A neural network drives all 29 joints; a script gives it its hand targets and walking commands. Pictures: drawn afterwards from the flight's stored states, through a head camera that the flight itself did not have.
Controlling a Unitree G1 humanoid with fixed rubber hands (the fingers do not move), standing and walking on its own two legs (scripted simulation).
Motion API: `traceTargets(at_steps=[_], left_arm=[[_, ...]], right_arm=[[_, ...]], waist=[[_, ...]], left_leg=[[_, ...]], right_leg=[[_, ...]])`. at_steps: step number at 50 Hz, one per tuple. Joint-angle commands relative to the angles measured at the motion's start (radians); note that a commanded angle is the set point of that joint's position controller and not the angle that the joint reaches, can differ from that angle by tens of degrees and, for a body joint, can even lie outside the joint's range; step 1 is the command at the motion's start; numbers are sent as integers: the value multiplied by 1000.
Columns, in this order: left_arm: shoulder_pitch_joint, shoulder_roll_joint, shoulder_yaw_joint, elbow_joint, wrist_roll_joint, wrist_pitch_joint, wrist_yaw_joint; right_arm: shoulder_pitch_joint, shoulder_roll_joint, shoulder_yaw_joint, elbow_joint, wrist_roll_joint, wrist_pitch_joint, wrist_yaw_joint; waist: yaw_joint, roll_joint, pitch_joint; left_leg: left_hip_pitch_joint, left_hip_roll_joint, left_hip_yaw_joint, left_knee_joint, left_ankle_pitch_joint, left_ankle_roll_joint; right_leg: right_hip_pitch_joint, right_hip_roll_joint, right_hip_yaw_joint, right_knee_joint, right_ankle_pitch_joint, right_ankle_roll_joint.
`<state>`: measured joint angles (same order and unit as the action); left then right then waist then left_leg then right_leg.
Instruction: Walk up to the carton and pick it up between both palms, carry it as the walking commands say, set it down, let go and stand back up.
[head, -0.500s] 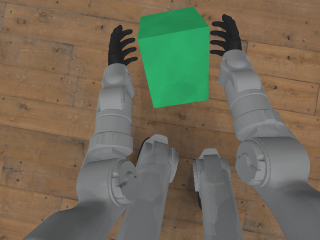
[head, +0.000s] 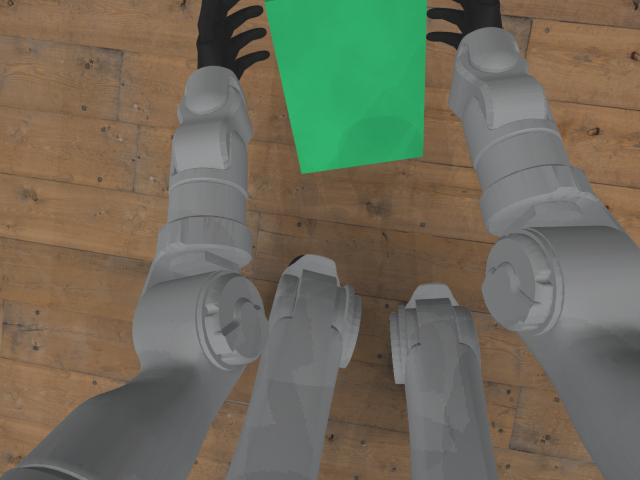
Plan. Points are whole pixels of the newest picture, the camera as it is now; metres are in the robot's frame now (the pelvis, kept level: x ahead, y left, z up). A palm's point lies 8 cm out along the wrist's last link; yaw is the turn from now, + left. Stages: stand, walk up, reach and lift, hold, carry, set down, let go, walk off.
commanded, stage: set down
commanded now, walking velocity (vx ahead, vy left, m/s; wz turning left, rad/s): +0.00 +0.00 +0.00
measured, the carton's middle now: (347, 61) +0.56 +0.12 -0.28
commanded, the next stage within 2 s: none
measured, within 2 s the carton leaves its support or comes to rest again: neither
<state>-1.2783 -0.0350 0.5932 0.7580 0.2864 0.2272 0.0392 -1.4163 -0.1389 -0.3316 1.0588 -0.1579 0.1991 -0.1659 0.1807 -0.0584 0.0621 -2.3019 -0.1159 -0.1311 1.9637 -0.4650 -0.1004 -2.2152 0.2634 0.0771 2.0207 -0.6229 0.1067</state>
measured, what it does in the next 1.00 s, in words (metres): stands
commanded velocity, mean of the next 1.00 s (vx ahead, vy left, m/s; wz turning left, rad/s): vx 0.00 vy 0.00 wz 0.00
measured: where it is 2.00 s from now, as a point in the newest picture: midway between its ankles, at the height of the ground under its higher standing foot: (357, 351)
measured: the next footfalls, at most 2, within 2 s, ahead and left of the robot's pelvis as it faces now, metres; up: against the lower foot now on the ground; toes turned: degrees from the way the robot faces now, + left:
none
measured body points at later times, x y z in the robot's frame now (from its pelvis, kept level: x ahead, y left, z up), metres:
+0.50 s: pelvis +0.02 -0.01 +0.00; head +0.39 +0.02 +0.26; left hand +0.53 +0.25 -0.15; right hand +0.61 +0.00 -0.16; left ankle +0.12 +0.14 -0.38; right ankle +0.09 -0.12 -0.38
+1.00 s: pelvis +0.02 +0.00 -0.01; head +0.38 +0.03 +0.25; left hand +0.52 +0.25 -0.16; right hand +0.61 +0.00 -0.16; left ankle +0.12 +0.14 -0.38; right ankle +0.09 -0.12 -0.38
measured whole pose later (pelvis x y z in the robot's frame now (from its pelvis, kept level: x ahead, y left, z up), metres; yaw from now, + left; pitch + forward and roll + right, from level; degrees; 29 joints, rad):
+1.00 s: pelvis +0.02 +0.00 -0.01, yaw +2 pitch +50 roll +1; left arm -1.30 0.01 0.69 0.78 0.32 0.16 -0.06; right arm -1.48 -0.11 -0.42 1.04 -0.30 0.12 -0.07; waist 0.16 -0.05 0.07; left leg -2.35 -0.05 -0.05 2.00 -0.52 -0.07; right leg -2.28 0.22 0.09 2.08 -0.66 0.08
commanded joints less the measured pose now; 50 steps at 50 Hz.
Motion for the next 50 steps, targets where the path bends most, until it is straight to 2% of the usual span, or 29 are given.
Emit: traceTargets(at_steps=[1, 2, 3, 4, 7, 17, 18, 19, 25, 28, 29, 30, 31, 32, 37, 38, 50], left_arm=[[-338, -619, -275, 207, -11, 34, -216], [-323, -609, -254, 219, 0, 35, -219], [-319, -597, -242, 227, 4, 36, -221], [-316, -590, -226, 233, 8, 36, -225], [-285, -546, -194, 252, 24, 41, -233], [-214, -491, -116, 287, 55, 49, -262], [-215, -488, -115, 283, 49, 47, -264], [-209, -486, -119, 281, 52, 47, -266], [-168, -483, -109, 276, 62, 36, -271], [-161, -476, -125, 271, 59, 31, -270], [-161, -477, -131, 266, 56, 27, -268], [-175, -465, -140, 248, 49, 22, -266], [-172, -469, -144, 244, 50, 19, -263], [-180, -461, -150, 239, 44, 17, -259], [-173, -450, -151, 235, 45, 13, -242], [-166, -448, -150, 237, 46, 15, -240], [-205, -398, -124, 236, 42, 10, -218]], right_arm=[[-438, 804, 185, 12, 1, -28, 228], [-435, 794, 172, 27, -9, -26, 230], [-416, 772, 155, 40, -24, -25, 230], [-413, 779, 159, 46, -29, -22, 231], [-374, 750, 136, 66, -58, -14, 232], [-286, 742, 136, 102, -110, 3, 224], [-290, 744, 142, 92, -109, 1, 222], [-270, 753, 141, 97, -110, 0, 223], [-211, 767, 152, 111, -117, -6, 214], [-170, 762, 146, 125, -118, -12, 220], [-174, 763, 156, 124, -117, -14, 221], [-157, 759, 149, 134, -121, -13, 222], [-157, 760, 152, 136, -117, -16, 223], [-160, 752, 151, 139, -119, -16, 224], [-150, 729, 145, 156, -118, -14, 231], [-151, 714, 137, 155, -123, -15, 234], [-179, 656, 116, 190, -130, -6, 249]], waist=[[30, -98, -768], [38, -102, -748], [22, -107, -734], [32, -126, -720], [29, -140, -678], [27, -196, -640], [15, -203, -654], [15, -190, -654], [18, -198, -665], [3, -181, -662], [8, -176, -671], [-8, -181, -671], [5, -174, -671], [-3, -176, -669], [-2, -164, -639], [-12, -166, -631], [-10, -175, -583]], left_leg=[[680, -12, 222, -106, 224, 57], [662, -13, 223, -110, 217, 59], [649, -13, 220, -105, 203, 58], [629, -13, 222, -102, 206, 59], [579, -14, 223, -101, 195, 63], [460, -8, 234, -82, 211, 67], [457, -7, 232, -76, 221, 68], [444, -8, 235, -78, 227, 68], [393, -4, 232, -71, 282, 65], [395, -1, 226, -74, 300, 67], [396, -1, 222, -74, 311, 68], [400, 2, 217, -71, 313, 68], [404, 2, 215, -67, 324, 66], [407, 4, 209, -68, 319, 67], [441, 5, 199, -67, 310, 67], [440, 5, 198, -70, 293, 67], [468, -1, 200, -59, 215, 73]], right_leg=[[240, -16, -176, -192, 121, -71], [229, -19, -171, -191, 115, -72], [229, -23, -173, -189, 110, -74], [230, -25, -166, -190, 119, -73], [241, -33, -160, -191, 125, -71], [297, -52, -131, -199, 230, -60], [302, -55, -131, -196, 245, -59], [307, -52, -131, -197, 261, -60], [337, -60, -110, -200, 351, -58], [317, -54, -115, -192, 370, -63], [310, -53, -111, -185, 377, -64], [302, -51, -119, -183, 372, -63], [295, -53, -116, -179, 374, -65], [283, -53, -122, -174, 359, -65], [228, -52, -121, -164, 312, -70], [222, -52, -125, -163, 296, -68], [177, -63, -119, -145, 195, -79]])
